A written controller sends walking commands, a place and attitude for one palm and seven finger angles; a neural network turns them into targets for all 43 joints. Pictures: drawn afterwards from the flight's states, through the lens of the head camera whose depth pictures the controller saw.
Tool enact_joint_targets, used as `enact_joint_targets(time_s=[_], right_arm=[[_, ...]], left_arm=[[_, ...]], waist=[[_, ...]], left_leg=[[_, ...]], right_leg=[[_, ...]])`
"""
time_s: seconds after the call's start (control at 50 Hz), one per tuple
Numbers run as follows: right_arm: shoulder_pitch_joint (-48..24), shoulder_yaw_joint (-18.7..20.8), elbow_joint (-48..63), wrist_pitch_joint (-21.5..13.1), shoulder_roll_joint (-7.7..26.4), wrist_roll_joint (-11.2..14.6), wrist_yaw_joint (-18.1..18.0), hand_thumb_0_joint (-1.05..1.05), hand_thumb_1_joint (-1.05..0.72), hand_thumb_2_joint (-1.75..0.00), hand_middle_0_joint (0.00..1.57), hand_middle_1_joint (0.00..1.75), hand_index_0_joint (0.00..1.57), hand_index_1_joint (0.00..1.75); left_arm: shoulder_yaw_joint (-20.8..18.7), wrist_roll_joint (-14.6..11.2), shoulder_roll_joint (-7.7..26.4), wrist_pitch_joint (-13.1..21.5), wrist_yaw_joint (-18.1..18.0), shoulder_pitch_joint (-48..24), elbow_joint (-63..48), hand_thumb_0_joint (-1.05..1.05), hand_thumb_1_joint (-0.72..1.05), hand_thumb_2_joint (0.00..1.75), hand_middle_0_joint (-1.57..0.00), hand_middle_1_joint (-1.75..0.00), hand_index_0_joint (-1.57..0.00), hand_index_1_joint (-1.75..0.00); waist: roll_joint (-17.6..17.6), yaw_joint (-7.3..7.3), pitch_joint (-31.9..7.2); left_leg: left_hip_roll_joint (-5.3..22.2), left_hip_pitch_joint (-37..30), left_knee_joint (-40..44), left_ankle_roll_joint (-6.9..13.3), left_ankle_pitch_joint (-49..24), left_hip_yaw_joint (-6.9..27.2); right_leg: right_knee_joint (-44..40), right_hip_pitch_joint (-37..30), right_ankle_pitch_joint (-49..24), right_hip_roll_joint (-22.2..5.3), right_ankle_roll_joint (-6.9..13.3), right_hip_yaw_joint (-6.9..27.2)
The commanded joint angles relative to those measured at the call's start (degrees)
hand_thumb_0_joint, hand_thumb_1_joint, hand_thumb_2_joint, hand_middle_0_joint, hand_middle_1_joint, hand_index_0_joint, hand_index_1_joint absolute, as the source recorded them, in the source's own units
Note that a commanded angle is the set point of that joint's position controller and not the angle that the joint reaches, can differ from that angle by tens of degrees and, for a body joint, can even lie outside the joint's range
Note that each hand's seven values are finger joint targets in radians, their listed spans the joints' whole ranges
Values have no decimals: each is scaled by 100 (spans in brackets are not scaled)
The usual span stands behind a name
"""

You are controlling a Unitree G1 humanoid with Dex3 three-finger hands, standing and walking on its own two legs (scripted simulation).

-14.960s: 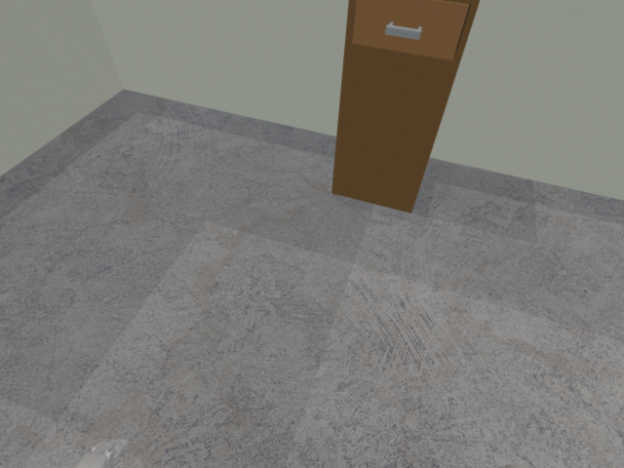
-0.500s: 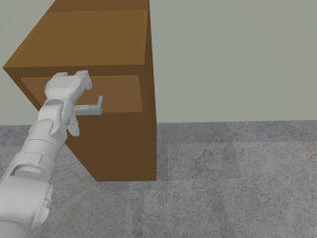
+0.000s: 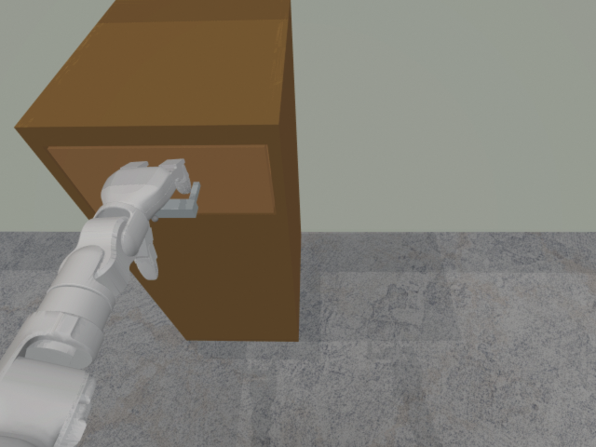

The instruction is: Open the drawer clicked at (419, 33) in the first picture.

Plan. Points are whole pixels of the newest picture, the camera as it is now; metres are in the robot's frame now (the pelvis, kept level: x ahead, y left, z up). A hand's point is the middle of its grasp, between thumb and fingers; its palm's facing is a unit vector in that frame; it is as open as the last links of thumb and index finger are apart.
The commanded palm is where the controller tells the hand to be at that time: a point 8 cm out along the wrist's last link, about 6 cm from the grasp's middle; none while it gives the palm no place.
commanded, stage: move the hooked fingers above the handle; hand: left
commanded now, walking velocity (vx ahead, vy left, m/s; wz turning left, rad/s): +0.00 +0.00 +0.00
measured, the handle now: (166, 198) +0.49 +0.24 +0.02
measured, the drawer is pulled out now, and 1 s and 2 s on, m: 0.00 0.00 0.00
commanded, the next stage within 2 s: lower the fingers behind the handle in 1.50 s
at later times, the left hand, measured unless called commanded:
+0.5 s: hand (157, 227) +0.40 +0.22 +0.06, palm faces -0.16 -0.04 -0.99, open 13.7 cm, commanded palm +0.41 +0.24 +0.13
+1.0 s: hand (148, 221) +0.42 +0.24 +0.05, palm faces -0.18 -0.02 -0.98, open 13.8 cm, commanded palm +0.42 +0.24 +0.13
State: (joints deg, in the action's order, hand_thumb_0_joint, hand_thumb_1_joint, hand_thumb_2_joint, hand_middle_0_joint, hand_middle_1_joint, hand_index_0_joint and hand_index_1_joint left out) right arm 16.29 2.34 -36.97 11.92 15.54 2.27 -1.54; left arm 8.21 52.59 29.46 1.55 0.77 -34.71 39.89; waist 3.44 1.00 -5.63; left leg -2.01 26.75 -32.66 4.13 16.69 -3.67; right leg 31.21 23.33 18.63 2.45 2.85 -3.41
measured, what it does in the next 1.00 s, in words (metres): stands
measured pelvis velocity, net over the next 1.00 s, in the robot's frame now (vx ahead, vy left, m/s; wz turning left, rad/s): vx -0.02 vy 0.00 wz -0.02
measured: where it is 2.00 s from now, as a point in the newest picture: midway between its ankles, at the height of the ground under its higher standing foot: outside the picture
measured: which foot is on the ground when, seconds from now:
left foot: down 0.00-1.00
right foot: down 0.00-1.00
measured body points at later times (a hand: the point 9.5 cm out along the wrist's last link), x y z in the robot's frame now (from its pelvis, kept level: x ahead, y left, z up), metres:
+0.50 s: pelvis -0.01 +0.00 +0.00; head +0.04 -0.01 +0.45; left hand +0.40 +0.22 +0.12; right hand +0.10 -0.26 -0.13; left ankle -0.01 +0.07 -0.73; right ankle -0.04 -0.09 -0.73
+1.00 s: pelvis -0.02 +0.00 +0.00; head +0.04 -0.01 +0.44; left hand +0.42 +0.24 +0.11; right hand +0.03 -0.27 -0.13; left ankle -0.01 +0.07 -0.73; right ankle -0.04 -0.09 -0.73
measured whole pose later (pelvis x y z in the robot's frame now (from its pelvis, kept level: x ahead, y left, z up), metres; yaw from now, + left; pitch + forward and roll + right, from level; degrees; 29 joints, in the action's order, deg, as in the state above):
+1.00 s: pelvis -0.02 +0.00 +0.00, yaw -1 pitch +11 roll -1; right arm 19.2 1.3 -34.8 10.9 15.0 2.6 -4.2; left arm 3.7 56.6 32.5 7.1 -0.6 -37.7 46.0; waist 2.5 3.1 -4.2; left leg -1.2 29.8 -35.0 4.3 16.3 -4.5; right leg 33.3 26.6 17.8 3.1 2.9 -2.7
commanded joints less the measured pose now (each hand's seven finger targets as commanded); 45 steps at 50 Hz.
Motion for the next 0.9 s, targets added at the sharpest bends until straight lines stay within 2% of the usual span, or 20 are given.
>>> enact_joint_targets(time_s=[0.0,0.02,0.06,0.12,0.16,0.2,0.24,0.26,0.28,0.34,0.42,0.46,0.52,0.58,0.62,0.68,0.72,0.78,0.84,0.88], right_arm=[[21,277,628,-124,707,-72,-159,0,-90,-90,20,30,20,30],[8,254,558,-119,737,-91,-186,0,-90,-90,20,30,20,30],[-72,202,531,-177,613,-79,-197,0,-90,-90,20,30,20,30],[-411,112,582,-260,566,-34,-174,0,-90,-90,20,30,20,30],[-482,84,519,-279,601,-37,-145,0,-90,-90,20,30,20,30],[-376,111,496,-261,684,-22,-108,0,-90,-90,20,30,20,30],[-242,133,516,-142,838,45,-93,0,-90,-90,20,30,20,30],[-218,159,605,-107,900,101,-96,0,-90,-90,20,30,20,30],[-180,170,626,-64,921,139,-104,0,-90,-90,20,30,20,30],[-275,192,822,-138,879,84,-199,0,-90,-90,20,30,20,30],[-121,209,676,-268,686,-72,-272,0,-90,-90,20,30,20,30],[72,266,514,-300,676,-104,-285,0,-90,-90,20,30,20,30],[124,216,348,-318,722,-40,-220,0,-90,-90,20,30,20,30],[-53,130,399,-340,723,-23,-133,0,-90,-90,20,30,20,30],[-83,112,418,-284,779,-48,-106,0,-90,-90,20,30,20,30],[38,118,513,-181,885,5,-119,0,-90,-90,20,30,20,30],[94,135,565,-92,902,50,-169,0,-90,-90,20,30,20,30],[33,58,616,-34,923,124,-254,0,-90,-90,20,30,20,30],[86,59,775,-115,889,125,-317,0,-90,-90,20,30,20,30],[162,117,824,-171,846,61,-359,0,-90,-90,20,30,20,30]], left_arm=[[-1048,45,1490,1041,-389,-2654,-2110,0,-50,30,-30,-120,-30,-120],[-1597,137,2085,1148,-641,-2887,-2144,0,-50,30,-30,-120,-30,-120],[-2140,293,2417,1072,-1213,-2792,-1816,0,-50,30,-30,-120,-30,-120],[-2039,376,2314,491,-1854,-2645,-1548,0,-50,30,-30,-120,-30,-120],[-1747,554,2127,-90,-2055,-2509,-1000,0,-50,30,-30,-120,-30,-120],[-1507,583,1921,-642,-1861,-1976,-317,0,-50,30,-30,-120,-30,-120],[-1037,489,1577,-1010,-1295,-1676,268,0,-50,30,-30,-120,-30,-120],[-540,349,1084,-1115,-942,-1630,238,0,-50,30,-30,-120,-30,-120],[-546,241,1114,-1062,-677,-1695,3,0,-50,30,-30,-120,-30,-120],[226,-145,318,-501,44,-2364,-1160,0,-50,30,-30,-120,-30,-120],[-35,-50,665,765,15,-3417,-2527,0,-50,30,-30,-120,-30,-120],[-843,138,1367,1179,-414,-3487,-2429,0,-50,30,-30,-120,-30,-120],[-1307,194,1652,1016,-1034,-3238,-1322,0,-50,30,-30,-120,-30,-120],[-1404,311,1730,294,-1522,-2926,-549,0,-50,30,-30,-120,-30,-120],[-1352,468,1768,-226,-1592,-2632,70,0,-50,30,-30,-120,-30,-120],[-1018,627,1749,-685,-1244,-2498,614,0,-50,30,-30,-120,-30,-120],[-1045,583,1823,-676,-935,-2506,651,0,-50,30,-30,-120,-30,-120],[-825,518,1752,-717,-651,-2498,910,0,-50,30,-30,-120,-30,-120],[-680,371,1524,-290,-357,-2562,512,0,-50,30,-30,-120,-30,-120],[-828,334,1641,271,-260,-2829,-179,0,-50,30,-30,-120,-30,-120]], waist=[[95,58,-2022],[182,-68,-2043],[201,-223,-1921],[251,-417,-2068],[200,-403,-2250],[-99,-350,-2388],[-682,-95,-2343],[-896,98,-2134],[-1056,137,-1957],[-989,419,-1665],[281,378,-1871],[539,237,-1946],[90,128,-1458],[-50,-105,-1594],[-233,-180,-1944],[-481,-50,-2216],[-870,14,-2222],[-1044,121,-1344],[-636,155,-1197],[-352,169,-1564]], left_leg=[[63,-1820,-65,9,-2894,480],[75,-1671,-92,-23,-2944,508],[90,-1255,-73,-83,-2822,526],[75,-954,-4,-181,-2623,348],[105,-933,21,-212,-2512,260],[121,-923,61,-190,-2497,170],[141,-855,117,-135,-2345,137],[142,-927,120,-84,-2298,128],[160,-1010,158,-56,-2287,154],[83,-1440,149,49,-2148,272],[39,-2189,-21,19,-2505,539],[139,-2383,-140,-111,-2737,706],[125,-1447,-60,-159,-2082,714],[103,-867,25,-200,-1760,524],[93,-688,13,-204,-1888,394],[108,-597,-16,-127,-1796,228],[110,-569,0,-65,-1877,201],[77,-217,166,-37,-1187,156],[75,-406,171,14,-1139,179],[83,-713,68,44,-1330,240]], right_leg=[[-124,-308,-2322,-27,-40,461],[-27,-328,-2261,-20,-3,438],[133,-285,-2069,3,36,370],[176,-584,-2050,-5,65,387],[193,-628,-2070,-5,42,369],[90,-876,-2268,-23,-18,377],[-44,-1031,-2392,-65,-112,377],[-131,-953,-2464,-80,-150,355],[-218,-882,-2419,-92,-171,330],[-403,-576,-2299,-115,-211,407],[-269,38,-1851,-71,-60,439],[-121,473,-1549,5,3,349],[2,516,-1144,5,45,251],[113,251,-1100,5,53,217],[144,-129,-1377,-2,37,246],[46,-496,-1689,-47,-52,341],[-48,-753,-1903,-64,-88,395],[-272,-487,-1365,-110,-138,398],[-317,-362,-1285,-120,-95,462],[-240,-350,-1420,-101,-81,523]])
